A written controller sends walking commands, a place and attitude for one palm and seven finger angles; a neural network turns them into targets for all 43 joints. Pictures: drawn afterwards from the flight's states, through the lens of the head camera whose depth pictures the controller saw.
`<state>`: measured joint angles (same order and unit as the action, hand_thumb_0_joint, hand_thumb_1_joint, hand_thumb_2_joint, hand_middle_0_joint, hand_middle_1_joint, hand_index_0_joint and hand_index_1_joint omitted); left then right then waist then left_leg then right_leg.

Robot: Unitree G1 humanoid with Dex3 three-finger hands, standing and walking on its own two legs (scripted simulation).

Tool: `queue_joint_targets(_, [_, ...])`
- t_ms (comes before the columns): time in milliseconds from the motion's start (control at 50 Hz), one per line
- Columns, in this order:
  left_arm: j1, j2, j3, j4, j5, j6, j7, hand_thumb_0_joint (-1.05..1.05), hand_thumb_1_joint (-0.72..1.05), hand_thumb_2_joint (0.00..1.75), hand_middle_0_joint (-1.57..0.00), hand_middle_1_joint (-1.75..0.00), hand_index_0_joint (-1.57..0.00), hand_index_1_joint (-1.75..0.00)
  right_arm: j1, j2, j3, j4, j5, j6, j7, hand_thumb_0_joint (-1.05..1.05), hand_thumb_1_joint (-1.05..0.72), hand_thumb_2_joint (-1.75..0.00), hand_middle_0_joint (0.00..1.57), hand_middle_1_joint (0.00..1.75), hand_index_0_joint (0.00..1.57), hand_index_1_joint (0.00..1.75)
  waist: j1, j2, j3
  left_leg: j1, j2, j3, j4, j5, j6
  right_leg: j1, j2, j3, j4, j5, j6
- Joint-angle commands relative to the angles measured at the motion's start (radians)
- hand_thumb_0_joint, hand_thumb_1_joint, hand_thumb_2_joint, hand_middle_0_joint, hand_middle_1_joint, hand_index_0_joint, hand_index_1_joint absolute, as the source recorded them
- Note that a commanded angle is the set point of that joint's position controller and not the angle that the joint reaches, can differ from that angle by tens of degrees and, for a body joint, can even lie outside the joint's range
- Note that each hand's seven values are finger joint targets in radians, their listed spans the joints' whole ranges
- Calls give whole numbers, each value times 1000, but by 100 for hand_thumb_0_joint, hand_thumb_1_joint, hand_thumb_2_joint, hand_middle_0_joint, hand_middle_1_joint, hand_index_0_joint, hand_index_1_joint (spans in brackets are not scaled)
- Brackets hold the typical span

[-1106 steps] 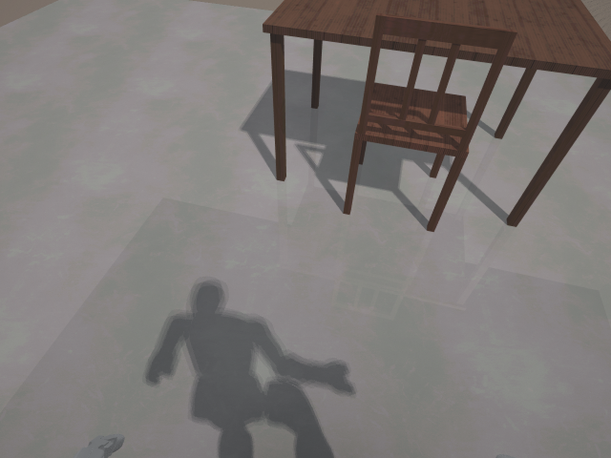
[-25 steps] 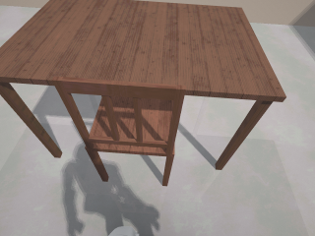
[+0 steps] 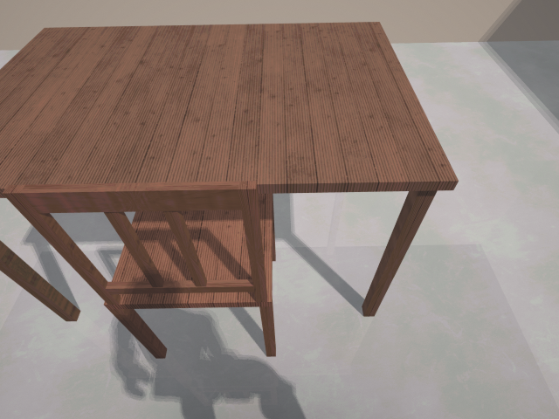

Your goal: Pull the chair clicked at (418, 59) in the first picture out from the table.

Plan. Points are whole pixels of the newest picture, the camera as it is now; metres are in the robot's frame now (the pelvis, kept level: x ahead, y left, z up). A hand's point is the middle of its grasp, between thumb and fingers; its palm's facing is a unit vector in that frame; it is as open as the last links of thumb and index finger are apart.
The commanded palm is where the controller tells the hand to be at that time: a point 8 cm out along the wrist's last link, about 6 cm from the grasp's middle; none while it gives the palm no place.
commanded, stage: come to a stop and stand still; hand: left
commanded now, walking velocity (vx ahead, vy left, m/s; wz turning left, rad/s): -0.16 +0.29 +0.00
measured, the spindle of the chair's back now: (138, 252) +0.43 +0.31 -0.10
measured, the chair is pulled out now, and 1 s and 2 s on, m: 0.00 0.00 0.00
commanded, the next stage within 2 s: look again from close up in 1.34 s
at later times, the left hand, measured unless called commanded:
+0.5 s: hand out of the picture -0.03 +0.23 -0.18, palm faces +0.12 -0.97 -0.21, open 7.4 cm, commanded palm none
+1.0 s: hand out of the picture -0.04 +0.17 -0.16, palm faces +0.04 -0.98 -0.20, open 7.3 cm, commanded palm none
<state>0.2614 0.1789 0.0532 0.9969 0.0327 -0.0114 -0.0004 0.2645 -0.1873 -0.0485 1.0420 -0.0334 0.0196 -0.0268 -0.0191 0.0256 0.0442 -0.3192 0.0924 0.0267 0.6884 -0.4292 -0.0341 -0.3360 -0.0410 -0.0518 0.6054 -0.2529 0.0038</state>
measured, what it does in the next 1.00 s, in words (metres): steps on the spot: left foot, then right foot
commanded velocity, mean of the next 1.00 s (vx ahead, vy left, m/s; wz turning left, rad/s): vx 0.03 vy -0.01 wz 0.00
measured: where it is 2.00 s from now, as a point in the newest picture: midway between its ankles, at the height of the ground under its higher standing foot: outside the picture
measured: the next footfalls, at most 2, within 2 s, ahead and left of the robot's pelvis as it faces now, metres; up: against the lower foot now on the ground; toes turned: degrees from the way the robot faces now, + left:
left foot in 0.44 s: +0.00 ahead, +0.11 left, +0.00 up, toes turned +2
right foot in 0.90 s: -0.05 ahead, -0.09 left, +0.00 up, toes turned -1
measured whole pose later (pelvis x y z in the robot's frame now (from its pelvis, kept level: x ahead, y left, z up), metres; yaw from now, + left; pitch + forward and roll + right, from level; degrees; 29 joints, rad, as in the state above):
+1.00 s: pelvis -0.06 +0.00 +0.02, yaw +2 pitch -1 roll +0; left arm 0.27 0.15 0.03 1.09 0.01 0.00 0.02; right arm 0.37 -0.16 -0.02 1.16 -0.03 0.03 -0.03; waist -0.04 0.02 0.01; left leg -0.27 0.04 0.01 0.48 -0.23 -0.03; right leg -0.11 0.02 -0.04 0.42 -0.31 -0.03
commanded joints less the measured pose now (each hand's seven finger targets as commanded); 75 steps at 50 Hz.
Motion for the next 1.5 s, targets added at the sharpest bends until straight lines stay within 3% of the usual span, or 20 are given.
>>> queue_joint_targets(0, [59,146,4,-8,-8,-36,21,0,90,90,-20,-30,-20,-30,33,-10,11,-49,15,-16,0,0,-90,-90,20,30,20,30,18,-246,-44,-90,-36,-18,159,-102,12,120,-277,293,-301,460,-134])
queue_joint_targets(80, [62,161,10,-8,-9,-25,40,0,90,90,-20,-30,-20,-30,37,-28,8,-26,32,-2,-4,0,-90,-90,20,30,20,30,37,-178,-82,-73,-74,2,84,-59,-12,235,-282,205,-169,877,-174])
queue_joint_targets(200, [107,196,40,-7,-6,-1,65,0,90,90,-20,-30,-20,-30,-52,-60,-10,-89,18,35,4,0,-90,-90,20,30,20,30,83,-158,-77,-189,-99,-53,284,-63,-26,296,-353,259,-187,847,-246])
queue_joint_targets(300, [21,199,44,-53,6,14,61,0,90,90,-20,-30,-20,-30,-51,-41,-12,-112,24,32,18,0,-90,-90,20,30,20,30,57,-206,-76,-52,-86,-49,126,-33,-10,148,-316,234,-234,436,-212])
queue_joint_targets(360, [-27,189,37,-60,-1,27,44,0,90,90,-20,-30,-20,-30,25,-21,-5,-79,26,11,18,0,-90,-90,20,30,20,30,18,-217,-74,202,-124,33,-182,163,1,-22,-211,180,-239,34,-120])
queue_joint_targets(400, [-14,119,15,-61,-11,39,36,0,90,90,-20,-30,-20,-30,73,-84,-5,-60,17,-10,10,0,-90,-90,20,30,20,30,-4,-6,-68,299,-24,-73,-364,115,24,-122,-88,99,-107,-218,-36])
queue_joint_targets(420, [4,62,6,-65,-17,42,31,0,90,90,-20,-30,-20,-30,52,-146,-16,-74,4,-15,8,0,-90,-90,20,30,20,30,-3,235,-20,173,157,-323,-492,-33,91,-148,4,14,47,-273,16])
queue_joint_targets(460, [6,71,8,-52,-8,40,28,0,90,90,-20,-30,-20,-30,-48,-140,-1,-102,-4,-15,7,0,-90,-90,20,30,20,30,25,195,65,-114,231,-406,-601,-221,198,-18,-2,57,227,-227,2])
queue_joint_targets(560, [71,67,9,12,0,32,4,0,90,90,-20,-30,-20,-30,-31,-106,4,-79,5,-36,-10,0,-90,-90,20,30,20,30,31,58,85,1,153,-283,-568,-78,171,-123,19,71,403,-104,6])
queue_joint_targets(760, [13,42,-5,-3,-10,30,0,0,90,90,-20,-30,-20,-30,107,-141,-13,-10,-4,-38,-23,0,-90,-90,20,30,20,30,-31,114,-49,192,186,-310,-487,171,192,-30,15,50,83,-238,5])
queue_joint_targets(820, [111,20,-7,48,-18,19,6,0,90,90,-20,-30,-20,-30,97,-138,-14,14,4,-30,-17,0,-90,-90,20,30,20,30,13,99,-99,133,120,-255,-435,135,141,171,50,4,-169,-102,-6])
queue_joint_targets(860, [144,63,-4,76,-19,8,19,0,90,90,-20,-30,-20,-30,87,-79,-4,27,18,-30,-9,0,-90,-90,20,30,20,30,29,2,-84,-6,31,-152,-350,141,62,342,-17,74,-313,6,-23])
queue_joint_targets(900, [106,127,-3,72,-21,1,27,0,90,90,-20,-30,-20,-30,52,-8,24,12,20,-29,-2,0,-90,-90,20,30,20,30,24,-207,10,-75,-58,-4,-213,68,8,223,-210,251,-428,-112,-94])
queue_joint_targets(940, [34,92,-14,65,-23,-14,28,0,90,90,-20,-30,-20,-30,59,-6,25,44,4,-23,2,0,-90,-90,20,30,20,30,6,-246,81,16,-36,-9,-182,166,5,70,-167,217,-429,-81,-104])
queue_joint_targets(1000, [50,54,-29,89,-30,-20,29,0,90,90,-20,-30,-20,-30,116,4,38,90,11,-29,-6,0,-90,-90,20,30,20,30,-10,-110,85,110,-12,-24,-247,365,3,79,-100,123,-328,189,-65])
queue_joint_targets(1120, [103,54,-29,111,-32,-14,35,0,90,90,-20,-30,-20,-30,94,-15,39,109,20,-28,-19,0,-90,-90,20,30,20,30,14,-13,56,147,13,-30,-277,408,2,144,-65,104,-307,252,-19])
queue_joint_targets(1400, [151,39,-30,123,-23,-16,41,0,90,90,-20,-30,-20,-30,18,-32,32,86,25,-26,-25,0,-90,-90,20,30,20,30,17,-40,22,211,20,-24,-286,417,7,154,-61,116,-305,331,-5])
queue_joint_targets(1420, [240,69,-27,146,-5,-54,87,0,90,90,-20,-30,-20,-30,-96,-51,31,0,32,-48,-11,0,-90,-90,20,30,20,30,67,-82,50,66,-11,36,10,323,3,145,-150,245,-311,926,87])
queue_joint_targets(1440, [219,110,-19,103,-1,-64,82,0,90,90,-20,-30,-20,-30,-32,-1,33,-38,29,-36,-3,0,-90,-90,20,30,20,30,7,-116,9,-37,-61,-24,55,80,34,242,-180,223,-223,1068,58])
queue_joint_targets(1480, [195,100,-25,84,0,-60,72,0,90,90,-20,-30,-20,-30,-26,-5,30,-44,27,-34,-1,0,-90,-90,20,30,20,30,13,-102,-30,-38,-40,-1,30,67,46,282,-171,167,-180,998,-49])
